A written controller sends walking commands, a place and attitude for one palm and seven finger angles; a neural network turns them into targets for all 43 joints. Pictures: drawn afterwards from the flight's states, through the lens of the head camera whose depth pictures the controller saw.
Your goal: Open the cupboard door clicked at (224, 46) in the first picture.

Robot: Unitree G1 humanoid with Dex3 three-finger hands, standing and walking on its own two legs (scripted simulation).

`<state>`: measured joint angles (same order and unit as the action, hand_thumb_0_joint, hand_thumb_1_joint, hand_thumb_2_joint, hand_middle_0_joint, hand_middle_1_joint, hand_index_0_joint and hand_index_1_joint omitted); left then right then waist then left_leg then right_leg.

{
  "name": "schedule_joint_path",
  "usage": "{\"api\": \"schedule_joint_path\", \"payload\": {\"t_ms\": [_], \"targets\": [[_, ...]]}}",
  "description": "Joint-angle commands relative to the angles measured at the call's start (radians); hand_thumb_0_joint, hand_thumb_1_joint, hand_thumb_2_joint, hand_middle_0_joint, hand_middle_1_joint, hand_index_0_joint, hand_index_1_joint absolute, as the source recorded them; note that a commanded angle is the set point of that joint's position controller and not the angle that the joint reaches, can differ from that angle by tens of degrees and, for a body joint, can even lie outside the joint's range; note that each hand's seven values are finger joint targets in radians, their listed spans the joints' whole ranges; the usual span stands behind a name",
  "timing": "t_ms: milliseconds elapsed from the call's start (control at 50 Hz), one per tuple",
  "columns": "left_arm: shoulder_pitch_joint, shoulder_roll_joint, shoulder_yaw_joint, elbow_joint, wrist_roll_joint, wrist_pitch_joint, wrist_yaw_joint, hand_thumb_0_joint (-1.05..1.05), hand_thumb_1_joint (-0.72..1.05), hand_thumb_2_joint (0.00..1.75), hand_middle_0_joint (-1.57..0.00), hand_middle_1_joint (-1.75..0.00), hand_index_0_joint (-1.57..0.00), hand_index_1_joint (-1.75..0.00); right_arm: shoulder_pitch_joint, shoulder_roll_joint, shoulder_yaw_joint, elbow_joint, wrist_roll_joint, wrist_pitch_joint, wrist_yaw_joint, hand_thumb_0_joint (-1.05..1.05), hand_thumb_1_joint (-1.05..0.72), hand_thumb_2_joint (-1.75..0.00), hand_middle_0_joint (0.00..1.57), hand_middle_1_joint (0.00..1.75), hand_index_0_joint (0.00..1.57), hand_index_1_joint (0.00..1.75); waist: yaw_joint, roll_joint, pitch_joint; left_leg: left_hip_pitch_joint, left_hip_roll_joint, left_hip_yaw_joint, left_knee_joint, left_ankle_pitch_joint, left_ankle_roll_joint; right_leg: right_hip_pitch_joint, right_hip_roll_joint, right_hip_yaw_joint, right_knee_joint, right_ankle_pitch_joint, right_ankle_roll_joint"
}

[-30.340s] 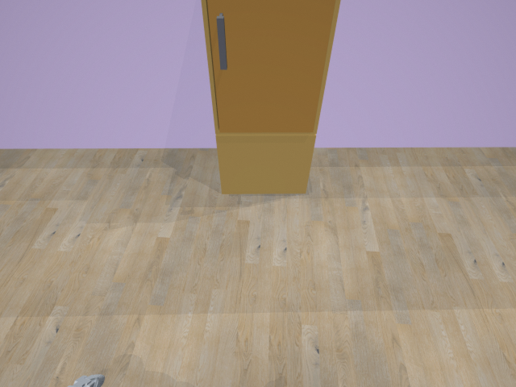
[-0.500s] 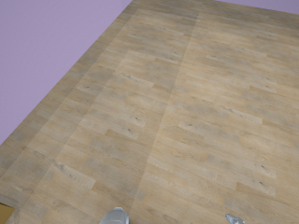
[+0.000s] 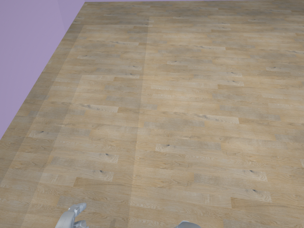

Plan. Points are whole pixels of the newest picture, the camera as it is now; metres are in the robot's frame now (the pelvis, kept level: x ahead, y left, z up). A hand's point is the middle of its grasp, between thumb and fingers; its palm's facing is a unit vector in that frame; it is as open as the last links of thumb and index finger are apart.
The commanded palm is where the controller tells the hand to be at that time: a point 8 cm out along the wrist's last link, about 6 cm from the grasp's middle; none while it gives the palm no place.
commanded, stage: walk to a spot facing it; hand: left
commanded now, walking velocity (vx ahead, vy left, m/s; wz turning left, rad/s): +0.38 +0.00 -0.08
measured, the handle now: out of the picture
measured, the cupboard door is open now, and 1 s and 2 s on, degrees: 43 43 43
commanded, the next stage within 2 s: turn to face it in 0.32 s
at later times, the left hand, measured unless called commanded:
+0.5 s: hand (95, 203) +0.21 +0.20 -0.17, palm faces +0.07 -0.99 -0.16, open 7.4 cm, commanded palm none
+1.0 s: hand (105, 154) +0.37 +0.19 -0.15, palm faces +0.35 -0.91 -0.20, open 7.3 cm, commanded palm none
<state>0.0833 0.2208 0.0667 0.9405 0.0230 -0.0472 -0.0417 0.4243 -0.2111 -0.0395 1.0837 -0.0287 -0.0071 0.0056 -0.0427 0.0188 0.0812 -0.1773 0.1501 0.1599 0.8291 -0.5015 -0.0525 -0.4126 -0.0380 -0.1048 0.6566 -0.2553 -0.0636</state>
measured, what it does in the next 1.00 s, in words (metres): walks ahead, turning left: left foot, then right foot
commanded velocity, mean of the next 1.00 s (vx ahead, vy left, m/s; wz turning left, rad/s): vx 0.13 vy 0.00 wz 0.39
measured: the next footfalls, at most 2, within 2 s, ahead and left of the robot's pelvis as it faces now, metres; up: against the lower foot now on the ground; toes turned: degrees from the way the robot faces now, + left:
left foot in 0.38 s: +0.34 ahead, +0.12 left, +0.00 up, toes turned +8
right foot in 0.74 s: +0.40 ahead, -0.13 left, +0.00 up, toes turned +4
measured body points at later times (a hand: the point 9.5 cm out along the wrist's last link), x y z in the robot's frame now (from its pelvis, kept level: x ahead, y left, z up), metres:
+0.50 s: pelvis +0.23 +0.02 +0.01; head +0.26 +0.04 +0.46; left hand +0.21 +0.25 -0.16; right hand +0.33 -0.21 -0.13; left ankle +0.30 +0.11 -0.72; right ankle +0.14 -0.10 -0.63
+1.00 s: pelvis +0.35 -0.02 +0.02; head +0.39 +0.01 +0.46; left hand +0.36 +0.23 -0.13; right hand +0.51 -0.24 -0.12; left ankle +0.33 +0.10 -0.69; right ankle +0.37 -0.14 -0.72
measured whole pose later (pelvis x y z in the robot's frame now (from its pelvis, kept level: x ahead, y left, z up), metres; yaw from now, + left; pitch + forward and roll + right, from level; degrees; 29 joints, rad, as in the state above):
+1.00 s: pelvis +0.35 -0.02 +0.02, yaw +20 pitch +1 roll +1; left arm 0.16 0.19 0.05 0.93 0.02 -0.01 0.02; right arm 0.17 -0.22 -0.07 0.96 -0.02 0.05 0.02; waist -0.01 -0.05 0.09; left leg -0.42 0.05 0.12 0.79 -0.42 -0.06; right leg -0.22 -0.15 -0.25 0.56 -0.33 0.02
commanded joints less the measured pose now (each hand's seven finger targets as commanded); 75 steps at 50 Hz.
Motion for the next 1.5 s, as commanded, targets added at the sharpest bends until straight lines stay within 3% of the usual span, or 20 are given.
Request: {"api": "schedule_joint_path", "payload": {"t_ms": [0, 80, 240, 320, 360, 380, 440, 520, 660, 680, 720, 800, 980, 1000, 1040, 1120, 1340, 1360, 1400, 1480], "targets": [[0.269, 0.163, 0.042, 0.050, -0.012, 0.002, 0.047, 0.00, 0.90, 0.90, -0.20, -0.30, -0.20, -0.30, -0.164, -0.070, -0.018, -0.135, 0.012, -0.051, -0.004, 0.00, -0.90, -0.90, 0.20, 0.30, 0.20, 0.30, 0.118, -0.196, -0.098, -0.548, 0.014, -0.132, 0.400, 0.081, 0.023, 0.450, -0.323, 0.460, -0.409, 0.057, -0.154], [0.182, 0.090, 0.014, 0.044, -0.004, -0.025, 0.049, 0.00, 0.90, 0.90, -0.20, -0.30, -0.20, -0.30, -0.091, -0.016, -0.012, -0.081, 0.002, -0.019, 0.003, 0.00, -0.90, -0.90, 0.20, 0.30, 0.20, 0.30, 0.019, -0.127, -0.072, -0.350, 0.016, -0.100, 0.176, 0.163, 0.002, 0.253, -0.238, 0.206, -0.433, 0.264, -0.121], [0.277, 0.093, 0.010, 0.120, -0.003, -0.043, 0.045, 0.00, 0.90, 0.90, -0.20, -0.30, -0.20, -0.30, -0.284, -0.006, -0.016, -0.143, 0.008, -0.038, 0.027, 0.00, -0.90, -0.90, 0.20, 0.30, 0.20, 0.30, 0.062, -0.124, -0.014, -0.358, -0.042, -0.061, -0.160, 0.294, 0.029, 0.392, -0.227, 0.163, -0.415, 0.364, -0.097], [0.249, 0.097, 0.008, 0.123, -0.010, -0.038, 0.049, 0.00, 0.90, 0.90, -0.20, -0.30, -0.20, -0.30, -0.101, -0.060, -0.026, -0.075, -0.001, -0.051, 0.008, 0.00, -0.90, -0.90, 0.20, 0.30, 0.20, 0.30, -0.046, -0.053, -0.078, -0.017, -0.116, -0.022, -0.323, 0.376, 0.078, 0.321, -0.170, 0.047, -0.119, 0.607, -0.033], [0.320, 0.027, -0.009, 0.089, -0.024, -0.033, 0.039, 0.00, 0.90, 0.90, -0.20, -0.30, -0.20, -0.30, 0.133, -0.223, -0.062, -0.024, -0.022, -0.055, -0.012, 0.00, -0.90, -0.90, 0.20, 0.30, 0.20, 0.30, -0.095, 0.290, -0.277, 0.417, 0.264, -0.543, -0.415, 0.535, 0.276, -0.089, 0.039, -0.045, 0.449, -0.134, 0.051], [0.246, 0.044, -0.011, 0.057, -0.019, -0.035, 0.042, 0.00, 0.90, 0.90, -0.20, -0.30, -0.20, -0.30, 0.142, -0.230, -0.059, -0.029, -0.010, -0.041, -0.022, 0.00, -0.90, -0.90, 0.20, 0.30, 0.20, 0.30, -0.101, 0.238, -0.268, 0.380, 0.333, -0.643, -0.496, 0.552, 0.335, -0.161, 0.036, 0.065, 0.629, -0.318, 0.038], [0.149, 0.027, -0.010, 0.050, -0.002, -0.017, 0.038, 0.00, 0.90, 0.90, -0.20, -0.30, -0.20, -0.30, -0.071, -0.115, -0.030, -0.080, 0.002, -0.048, -0.028, 0.00, -0.90, -0.90, 0.20, 0.30, 0.20, 0.30, -0.007, 0.106, -0.017, -0.021, 0.229, -0.461, -0.577, 0.473, 0.261, -0.185, -0.077, 0.113, 0.618, -0.163, 0.069], [0.220, -0.019, -0.016, 0.064, -0.003, 0.028, 0.036, 0.00, 0.90, 0.90, -0.20, -0.30, -0.20, -0.30, -0.150, -0.112, -0.020, -0.094, 0.006, -0.052, -0.032, 0.00, -0.90, -0.90, 0.20, 0.30, 0.20, 0.30, 0.061, 0.094, -0.098, -0.135, 0.105, -0.259, -0.545, 0.632, 0.213, 0.028, -0.056, 0.065, 0.305, -0.110, 0.107], [0.201, 0.030, 0.013, 0.018, -0.004, 0.037, 0.046, 0.00, 0.90, 0.90, -0.20, -0.30, -0.20, -0.30, -0.221, -0.151, -0.048, -0.132, 0.006, 0.005, -0.021, 0.00, -0.90, -0.90, 0.20, 0.30, 0.20, 0.30, 0.084, 0.109, -0.105, -0.260, 0.038, -0.324, -0.443, 0.319, 0.165, 0.238, 0.011, 0.004, -0.067, 0.036, 0.127], [0.215, 0.060, 0.023, 0.016, -0.003, 0.031, 0.051, 0.00, 0.90, 0.90, -0.20, -0.30, -0.20, -0.30, -0.227, -0.132, -0.048, -0.137, 0.010, 0.009, -0.017, 0.00, -0.90, -0.90, 0.20, 0.30, 0.20, 0.30, 0.095, 0.052, -0.105, -0.308, -0.011, -0.298, -0.387, 0.271, 0.126, 0.314, -0.026, 0.045, -0.171, 0.057, 0.121], [0.263, 0.214, 0.054, 0.001, 0.008, 0.021, 0.066, 0.00, 0.90, 0.90, -0.20, -0.30, -0.20, -0.30, -0.213, -0.049, -0.042, -0.175, 0.016, 0.015, -0.011, 0.00, -0.90, -0.90, 0.20, 0.30, 0.20, 0.30, 0.123, -0.352, -0.141, -0.460, -0.180, -0.098, 0.066, -0.094, 0.019, 0.385, -0.454, 0.452, -0.404, 0.106, -0.049], [0.118, 0.120, 0.025, -0.046, -0.001, 0.028, 0.078, 0.00, 0.90, 0.90, -0.20, -0.30, -0.20, -0.30, -0.204, -0.058, -0.046, -0.152, 0.012, 0.041, 0.002, 0.00, -0.90, -0.90, 0.20, 0.30, 0.20, 0.30, 0.044, -0.238, -0.120, -0.438, -0.072, -0.143, 0.387, 0.016, -0.002, 0.282, -0.353, 0.173, -0.337, 0.305, -0.060], [0.156, 0.181, 0.042, -0.045, 0.000, 0.029, 0.067, 0.00, 0.90, 0.90, -0.20, -0.30, -0.20, -0.30, -0.242, -0.056, -0.029, -0.208, 0.011, 0.032, 0.020, 0.00, -0.90, -0.90, 0.20, 0.30, 0.20, 0.30, 0.042, -0.185, -0.132, -0.164, -0.138, 0.012, -0.241, 0.218, 0.013, 0.325, -0.313, -0.076, -0.086, 0.623, 0.021], [0.137, 0.179, 0.041, -0.056, -0.006, 0.032, 0.064, 0.00, 0.90, 0.90, -0.20, -0.30, -0.20, -0.30, -0.183, -0.094, -0.040, -0.196, 0.008, 0.030, 0.020, 0.00, -0.90, -0.90, 0.20, 0.30, 0.20, 0.30, 0.004, -0.136, -0.168, -0.025, -0.132, -0.003, -0.330, 0.349, 0.025, 0.247, -0.301, -0.099, 0.010, 0.541, 0.053], [0.075, 0.074, 0.011, -0.132, -0.018, 0.042, 0.055, 0.00, 0.90, 0.90, -0.20, -0.30, -0.20, -0.30, -0.049, -0.286, -0.091, -0.190, 0.000, 0.021, 0.007, 0.00, -0.90, -0.90, 0.20, 0.30, 0.20, 0.30, -0.076, 0.324, -0.249, 0.236, 0.279, -0.556, -0.424, 0.980, 0.249, -0.168, -0.088, -0.088, 0.438, -0.415, 0.170], [0.022, 0.100, 0.021, -0.119, -0.004, 0.071, 0.060, 0.00, 0.90, 0.90, -0.20, -0.30, -0.20, -0.30, -0.198, -0.244, -0.076, -0.223, 0.001, 0.022, -0.020, 0.00, -0.90, -0.90, 0.20, 0.30, 0.20, 0.30, -0.014, 0.171, -0.154, 0.031, 0.177, -0.441, -0.464, 0.607, 0.240, -0.192, -0.090, 0.109, 0.554, -0.238, 0.148], [0.165, 0.104, 0.020, -0.099, -0.010, 0.064, 0.054, 0.00, 0.90, 0.90, -0.20, -0.30, -0.20, -0.30, -0.319, -0.238, -0.082, -0.262, 0.005, 0.042, -0.007, 0.00, -0.90, -0.90, 0.20, 0.30, 0.20, 0.30, 0.067, 0.132, -0.135, -0.179, 0.029, -0.416, -0.400, 0.414, 0.164, 0.203, 0.029, 0.037, -0.076, -0.051, 0.132], [0.215, 0.138, 0.030, -0.092, -0.006, 0.054, 0.060, 0.00, 0.90, 0.90, -0.20, -0.30, -0.20, -0.30, -0.339, -0.201, -0.079, -0.275, 0.013, 0.044, -0.005, 0.00, -0.90, -0.90, 0.20, 0.30, 0.20, 0.30, 0.097, 0.046, -0.144, -0.273, -0.032, -0.384, -0.309, 0.313, 0.120, 0.323, -0.031, 0.091, -0.250, -0.002, 0.120], [0.216, 0.276, 0.047, -0.107, 0.008, 0.043, 0.074, 0.00, 0.90, 0.90, -0.20, -0.30, -0.20, -0.30, -0.352, -0.136, -0.070, -0.308, 0.016, 0.045, 0.006, 0.00, -0.90, -0.90, 0.20, 0.30, 0.20, 0.30, 0.113, -0.364, -0.114, -0.452, -0.196, -0.187, 0.211, -0.125, 0.017, 0.285, -0.473, 0.513, -0.435, 0.069, -0.063], [0.071, 0.145, 0.013, -0.142, -0.002, 0.041, 0.078, 0.00, 0.90, 0.90, -0.20, -0.30, -0.20, -0.30, -0.300, -0.120, -0.064, -0.246, 0.008, 0.067, 0.020, 0.00, -0.90, -0.90, 0.20, 0.30, 0.20, 0.30, 0.021, -0.255, -0.075, -0.421, -0.110, -0.172, 0.412, 0.056, -0.009, 0.225, -0.294, 0.164, -0.321, 0.320, -0.042]]}}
